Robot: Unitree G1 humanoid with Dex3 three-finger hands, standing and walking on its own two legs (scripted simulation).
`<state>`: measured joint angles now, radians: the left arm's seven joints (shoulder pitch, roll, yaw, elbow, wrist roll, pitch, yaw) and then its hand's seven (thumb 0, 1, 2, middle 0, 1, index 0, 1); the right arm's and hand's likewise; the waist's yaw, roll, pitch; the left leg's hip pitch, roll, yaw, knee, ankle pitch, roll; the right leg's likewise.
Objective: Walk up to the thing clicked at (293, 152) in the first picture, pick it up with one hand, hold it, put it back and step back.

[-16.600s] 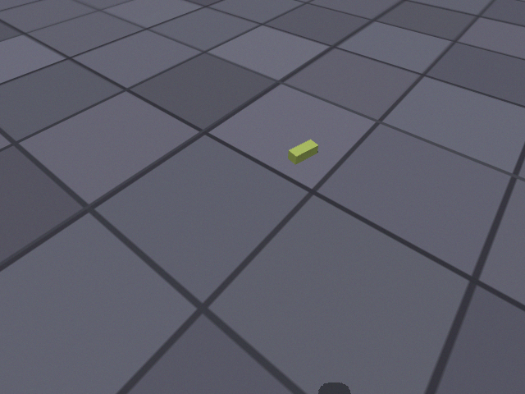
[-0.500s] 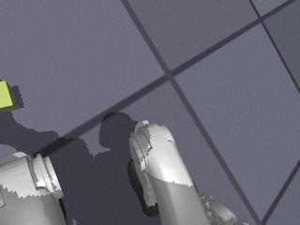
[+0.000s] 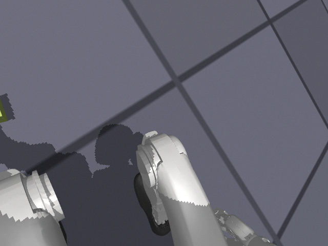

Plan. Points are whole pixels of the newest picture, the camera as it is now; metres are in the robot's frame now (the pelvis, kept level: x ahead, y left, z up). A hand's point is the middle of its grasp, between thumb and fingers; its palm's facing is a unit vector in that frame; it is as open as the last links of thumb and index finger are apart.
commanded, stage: rest palm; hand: left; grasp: from above
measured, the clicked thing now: out of the picture +0.45 +0.33 -0.27
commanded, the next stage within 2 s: close in 0.18 s
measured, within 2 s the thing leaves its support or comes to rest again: neither
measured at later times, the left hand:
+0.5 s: hand out of the picture +0.43 +0.32 -0.24, palm faces -0.42 -0.14 -0.90, open 13.6 cm
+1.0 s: hand out of the picture +0.43 +0.32 -0.24, palm faces -0.43 -0.14 -0.89, open 11.7 cm
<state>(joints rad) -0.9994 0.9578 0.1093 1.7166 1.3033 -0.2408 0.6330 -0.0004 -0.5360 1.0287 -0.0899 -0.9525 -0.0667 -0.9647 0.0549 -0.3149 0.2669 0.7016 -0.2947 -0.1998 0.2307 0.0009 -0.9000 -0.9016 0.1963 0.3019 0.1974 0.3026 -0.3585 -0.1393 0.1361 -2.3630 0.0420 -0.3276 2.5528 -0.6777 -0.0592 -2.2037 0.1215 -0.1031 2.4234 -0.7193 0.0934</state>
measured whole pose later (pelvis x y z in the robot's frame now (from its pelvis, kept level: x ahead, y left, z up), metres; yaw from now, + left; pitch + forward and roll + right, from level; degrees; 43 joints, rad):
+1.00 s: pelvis +0.00 +0.00 +0.00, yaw -1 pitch +25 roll -13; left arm -0.97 0.97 0.11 1.70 1.28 -0.26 0.63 0.00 -0.12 0.73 -0.36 -0.80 -0.37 -0.77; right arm 0.06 -0.33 0.29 0.70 -0.31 -0.23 0.25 0.00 -0.89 -0.90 0.20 0.30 0.20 0.30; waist -0.35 -0.15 0.17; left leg -2.35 0.05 -0.34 2.56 -0.68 -0.06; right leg -2.19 0.12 -0.12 2.42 -0.71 0.10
